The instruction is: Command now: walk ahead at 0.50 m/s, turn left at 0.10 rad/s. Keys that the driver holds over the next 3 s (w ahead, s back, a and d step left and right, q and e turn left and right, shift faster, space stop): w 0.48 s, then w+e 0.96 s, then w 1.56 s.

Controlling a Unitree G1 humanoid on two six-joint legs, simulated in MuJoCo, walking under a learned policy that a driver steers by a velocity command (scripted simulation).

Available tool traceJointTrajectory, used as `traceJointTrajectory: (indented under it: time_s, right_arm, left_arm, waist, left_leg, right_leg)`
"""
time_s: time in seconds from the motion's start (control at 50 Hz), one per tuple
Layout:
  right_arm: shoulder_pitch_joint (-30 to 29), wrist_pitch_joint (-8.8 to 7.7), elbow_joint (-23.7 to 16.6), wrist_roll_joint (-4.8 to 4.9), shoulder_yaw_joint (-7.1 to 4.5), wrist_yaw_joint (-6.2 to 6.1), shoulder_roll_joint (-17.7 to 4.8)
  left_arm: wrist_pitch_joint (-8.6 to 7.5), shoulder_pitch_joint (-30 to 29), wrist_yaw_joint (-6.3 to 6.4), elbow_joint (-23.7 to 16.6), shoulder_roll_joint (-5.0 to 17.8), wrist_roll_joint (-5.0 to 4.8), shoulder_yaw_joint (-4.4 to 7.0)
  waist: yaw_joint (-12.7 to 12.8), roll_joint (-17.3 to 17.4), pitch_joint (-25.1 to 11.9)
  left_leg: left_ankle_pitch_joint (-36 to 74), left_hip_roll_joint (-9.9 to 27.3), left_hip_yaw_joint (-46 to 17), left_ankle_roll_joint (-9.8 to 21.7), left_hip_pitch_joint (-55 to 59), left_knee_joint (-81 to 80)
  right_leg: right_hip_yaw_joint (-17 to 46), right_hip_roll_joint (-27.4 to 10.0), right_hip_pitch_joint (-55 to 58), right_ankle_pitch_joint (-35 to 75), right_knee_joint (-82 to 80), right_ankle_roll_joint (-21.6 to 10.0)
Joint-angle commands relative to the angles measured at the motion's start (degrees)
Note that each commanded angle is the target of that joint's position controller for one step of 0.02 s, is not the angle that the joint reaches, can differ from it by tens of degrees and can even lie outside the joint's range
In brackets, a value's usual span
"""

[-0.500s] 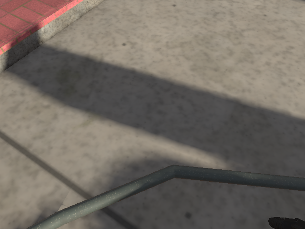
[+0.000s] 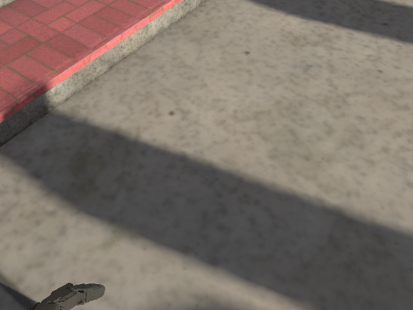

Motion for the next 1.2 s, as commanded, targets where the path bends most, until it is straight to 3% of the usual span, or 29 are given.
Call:
traceJointTrajectory:
  time_s: [0.02,0.04,0.06,0.08,0.12,0.14,0.2,0.3,0.46,0.5,0.54,0.56,0.58,0.6,0.62,0.64,0.7,0.72,0.78,0.84,0.9,0.94,1.02,1.08,1.12,1.14,1.16,1.18,1.2]
  right_arm:
    - [-2.5,-0.38,-4.4,-1.05,-0.85,-0.26,-7.0]
    - [7.1,-1.59,-3.8,-0.15,0.87,0.39,-0.3]
    - [3.3,-2.41,-3.2,0.75,0.08,0.57,-5.8]
    - [-3.4,-2.86,-5.3,1.75,-0.59,0.72,-8.1]
    - [-8.1,-2.90,-6.5,0.48,-0.64,0.42,-7.1]
    - [-6.6,-2.43,-6.3,0.17,-0.76,0.48,-6.3]
    - [-4.5,-1.21,-5.8,-0.08,-0.31,0.33,-3.6]
    - [-15.6,-1.49,-9.5,-0.90,0.80,0.37,-1.5]
    - [-26.7,-2.94,-13.3,0.91,0.93,2.98,-2.5]
    - [-22.6,-3.10,-12.6,0.70,-0.17,3.06,-5.2]
    - [-7.1,-3.19,-8.7,-0.36,-2.57,2.03,-9.9]
    - [2.6,-2.84,-7.6,-1.15,-3.66,1.08,-14.7]
    - [1.9,-2.69,-7.2,-1.55,-3.27,1.50,-15.1]
    - [0.4,-2.80,-7.6,-0.91,-2.11,1.55,-9.8]
    - [-3.0,-3.03,-7.7,-0.41,-1.35,1.39,-7.6]
    - [-6.5,-3.21,-7.7,-0.68,-0.81,1.58,-6.2]
    - [-13.0,-3.59,-7.5,-1.29,-0.24,1.89,-3.3]
    - [-11.1,-3.77,-6.9,-1.32,-0.40,1.90,-2.6]
    - [1.0,-3.64,-1.9,-1.90,-1.24,1.10,-3.2]
    - [4.4,-2.84,-0.4,-1.30,-2.19,0.06,-6.8]
    - [5.3,-3.19,0.3,-0.81,-2.68,-0.18,-8.2]
    - [3.1,-3.12,0.0,-0.78,-2.41,-0.67,-7.0]
    - [1.8,-2.37,0.6,-1.00,-2.61,-1.08,-7.8]
    - [1.5,-1.82,0.5,-0.04,-3.31,-1.25,-10.3]
    - [-0.9,-1.43,-0.2,0.97,-3.75,-1.65,-12.0]
    - [-1.9,-1.74,-1.0,0.32,-3.54,-1.85,-11.2]
    - [-2.1,-2.60,-3.4,-3.49,-1.45,-1.44,-3.5]
    - [0.7,-4.86,-6.8,-0.74,-0.74,-0.58,-3.7]
    - [-6.7,-6.05,-7.9,1.73,-1.73,-0.36,-7.3]
  left_arm:
    - [-0.84,19.9,0.77,1.0,13.5,0.97,4.33]
    - [-0.40,24.0,0.46,3.0,16.3,0.70,5.06]
    - [-0.08,24.2,0.40,3.2,10.8,-0.83,3.78]
    - [0.27,19.6,0.77,2.5,8.7,-0.75,3.06]
    - [0.69,12.8,0.82,1.2,6.3,0.67,2.01]
    - [0.51,11.9,0.74,1.2,5.7,1.42,1.65]
    - [0.10,12.4,0.84,2.2,6.7,0.74,1.76]
    - [1.05,17.0,2.23,4.2,8.7,0.15,2.28]
    - [2.95,23.4,2.58,7.1,10.7,-1.03,2.66]
    - [3.26,22.0,2.68,7.1,11.9,-1.14,3.19]
    - [3.40,20.7,2.80,6.3,9.9,-0.82,2.43]
    - [3.06,21.4,2.76,4.4,5.4,1.27,0.86]
    - [1.62,27.9,2.51,4.1,1.6,-0.60,0.00]
    - [1.02,23.2,2.43,4.6,8.7,-1.98,1.71]
    - [0.89,18.6,2.35,3.0,10.3,-2.28,2.40]
    - [1.28,17.1,2.66,3.1,9.2,-1.93,2.45]
    - [3.45,19.6,2.78,3.5,6.9,-2.08,3.03]
    - [3.45,17.8,2.83,3.1,6.8,-2.22,3.16]
    - [3.16,10.0,2.47,-0.6,3.1,-1.96,2.70]
    - [4.36,2.6,1.63,-4.9,-0.2,-1.93,1.21]
    - [4.84,-0.3,0.57,-7.7,1.8,-1.63,1.37]
    - [4.64,-3.3,-0.25,-8.4,1.5,-2.27,1.28]
    - [4.24,-7.8,-1.55,-9.6,0.3,-1.94,0.95]
    - [4.77,-5.9,-1.67,-9.7,3.3,-1.39,2.48]
    - [5.33,5.7,-1.04,-7.1,6.6,-0.96,4.71]
    - [6.03,15.1,0.20,-4.4,10.4,-0.81,6.79]
    - [6.43,17.6,1.58,-2.8,15.8,-1.19,7.49]
    - [5.18,17.6,0.97,-5.4,17.1,0.26,6.86]
    - [4.40,16.9,0.44,-4.8,12.4,0.11,5.87]
  waist:
    - [12.5,1.7,-15.9]
    - [8.3,-15.4,-23.7]
    - [11.3,-9.8,-21.1]
    - [11.2,-6.0,-11.0]
    - [7.4,0.4,-2.4]
    - [5.3,-1.6,-1.9]
    - [3.3,-3.3,-1.4]
    - [6.1,-0.8,0.0]
    - [9.2,-3.5,3.2]
    - [6.3,-5.1,1.5]
    - [-1.6,-3.2,-9.1]
    - [-4.0,7.3,-18.7]
    - [0.0,20.7,-24.0]
    - [-2.1,12.7,-17.4]
    - [-1.4,10.5,-10.2]
    - [0.5,6.4,-7.0]
    - [5.4,7.5,-1.3]
    - [4.0,5.6,0.0]
    - [0.4,4.3,-2.4]
    - [-1.0,7.0,-4.0]
    - [-0.1,8.6,-3.7]
    - [0.0,5.3,-0.2]
    - [-0.2,8.2,1.8]
    - [2.8,9.9,0.6]
    - [10.0,10.2,-4.0]
    - [14.5,8.0,-7.8]
    - [10.4,-9.8,-8.6]
    - [8.5,-11.3,-21.1]
    - [10.5,-3.3,-13.7]
  left_leg:
    - [43.7,8.6,-2.0,3.0,-14.1,30.6]
    - [-2.9,-1.8,-0.5,-1.4,-36.5,51.7]
    - [-7.3,0.2,-5.7,-1.0,-44.6,57.7]
    - [-2.8,3.2,-3.5,-0.8,-49.0,58.9]
    - [5.4,8.2,-0.3,-1.3,-45.3,52.3]
    - [7.1,9.6,-0.2,-1.5,-41.8,50.6]
    - [9.0,10.9,1.5,-3.0,-39.7,45.9]
    - [21.3,11.8,3.2,-4.3,-44.5,29.6]
    - [25.5,7.3,5.5,-2.5,-39.1,9.4]
    - [21.9,5.9,5.7,-0.7,-32.5,6.7]
    - [23.9,6.8,5.1,2.7,-7.9,6.7]
    - [26.7,20.4,-9.9,6.1,9.6,9.1]
    - [15.5,29.6,-33.4,13.9,20.7,1.0]
    - [9.2,27.0,-29.8,11.6,15.1,-1.7]
    - [9.6,25.0,-20.7,9.1,7.6,-3.0]
    - [12.2,23.0,-15.9,7.9,0.1,-4.9]
    - [17.4,18.7,-3.6,6.1,-8.2,-9.7]
    - [27.0,16.9,-1.4,4.9,-4.2,-8.4]
    - [45.7,17.0,-0.1,3.0,11.6,-2.9]
    - [41.4,22.6,-3.1,5.7,12.6,-3.9]
    - [39.5,26.5,-3.7,7.3,9.7,-5.5]
    - [38.5,24.3,2.4,5.2,6.3,-8.0]
    - [42.8,19.8,13.6,2.6,-0.4,-7.2]
    - [62.1,20.2,17.3,1.5,-0.9,-0.3]
    - [68.6,19.2,19.3,-0.3,-5.2,14.4]
    - [56.4,17.1,19.3,-2.6,-16.6,28.6]
    - [-5.2,10.0,17.6,-4.9,-35.2,50.0]
    - [-11.8,3.6,2.6,-5.5,-46.6,60.9]
    - [-5.2,5.9,-0.2,-4.9,-53.0,61.9]
  right_leg:
    - [11.0,-9.5,33.6,3.7,2.0,-7.1]
    - [38.2,-22.9,53.3,-5.6,-3.2,-17.1]
    - [43.9,-21.8,52.9,-17.7,-8.6,-15.8]
    - [35.1,-20.0,44.8,-18.6,-10.0,-13.0]
    - [24.3,-15.6,28.1,-9.4,-13.2,-10.9]
    - [21.4,-13.9,23.8,-5.8,-14.5,-10.4]
    - [15.3,-12.2,18.7,0.6,-17.9,-11.1]
    - [8.8,-10.8,21.4,5.3,-19.8,-8.8]
    - [7.6,-13.5,29.6,5.7,-16.2,-6.9]
    - [8.1,-14.1,31.2,15.3,-11.4,-5.8]
    - [4.6,-9.3,23.6,21.0,7.1,-2.9]
    - [1.7,-4.2,10.1,-2.2,27.0,-0.4]
    - [5.8,3.2,-8.5,-34.0,41.5,1.5]
    - [9.5,-0.3,-14.1,-32.0,46.9,1.5]
    - [8.1,-3.0,-16.2,-26.2,46.6,1.2]
    - [7.3,-5.3,-13.4,-21.4,45.6,1.5]
    - [8.5,-6.0,-10.8,-14.2,44.3,2.6]
    - [9.1,-4.7,-12.4,-12.6,43.6,2.9]
    - [8.5,-1.5,-18.3,-15.4,35.9,3.3]
    - [5.6,-2.7,-18.2,-22.4,27.4,3.7]
    - [3.6,-5.0,-18.6,-20.8,30.5,2.9]
    - [4.8,-5.9,-18.8,-13.4,23.7,2.5]
    - [-1.8,-2.8,-7.2,-7.8,14.1,1.4]
    - [-5.7,1.6,1.8,-9.5,11.6,-1.8]
    - [-6.4,4.8,17.3,-6.4,6.4,-5.5]
    - [-1.0,3.5,32.7,-4.5,4.8,-8.0]
    - [19.0,-9.6,43.2,4.4,4.6,-11.0]
    - [50.0,-19.6,52.5,-14.1,-7.2,-21.8]
    - [45.3,-17.9,47.8,-17.2,-11.9,-19.2]
Next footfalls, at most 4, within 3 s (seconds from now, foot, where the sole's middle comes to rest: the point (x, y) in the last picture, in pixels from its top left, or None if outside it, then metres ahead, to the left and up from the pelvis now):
0.54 left None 0.46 0.14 -0.76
0.68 right None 0.30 -0.10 -0.65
1.14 right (239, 239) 0.70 -0.15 -0.76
1.66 left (223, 162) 1.05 -0.13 -0.76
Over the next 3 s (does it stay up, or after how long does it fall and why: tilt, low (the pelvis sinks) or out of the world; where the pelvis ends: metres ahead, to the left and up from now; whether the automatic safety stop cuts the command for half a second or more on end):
stays up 1.44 -0.52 0.02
